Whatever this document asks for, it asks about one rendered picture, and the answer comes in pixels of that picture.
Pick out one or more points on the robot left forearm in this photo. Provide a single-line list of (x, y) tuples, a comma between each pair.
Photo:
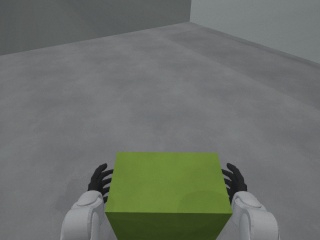
[(83, 220)]

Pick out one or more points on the robot right hand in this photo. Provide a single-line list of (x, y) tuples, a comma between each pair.
[(236, 184)]

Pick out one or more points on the robot left hand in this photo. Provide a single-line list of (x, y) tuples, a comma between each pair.
[(97, 183)]

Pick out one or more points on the robot right forearm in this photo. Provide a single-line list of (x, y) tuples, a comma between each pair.
[(252, 218)]

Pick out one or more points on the carton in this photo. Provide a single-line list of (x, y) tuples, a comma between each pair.
[(167, 196)]

